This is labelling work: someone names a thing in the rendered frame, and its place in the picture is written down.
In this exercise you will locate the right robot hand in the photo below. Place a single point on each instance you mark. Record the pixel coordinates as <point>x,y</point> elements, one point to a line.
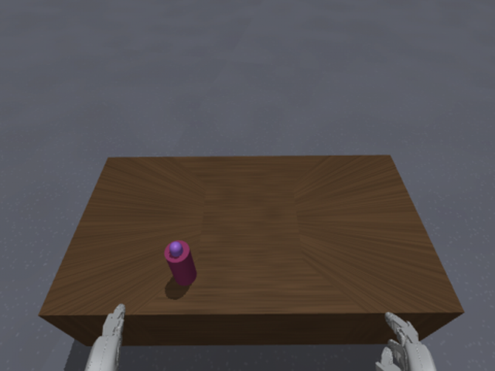
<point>414,356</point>

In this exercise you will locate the bottle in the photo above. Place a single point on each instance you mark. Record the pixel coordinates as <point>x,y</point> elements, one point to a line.
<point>180,261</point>

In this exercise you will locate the left robot hand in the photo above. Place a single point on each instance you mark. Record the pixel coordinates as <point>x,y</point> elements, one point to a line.
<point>105,352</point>

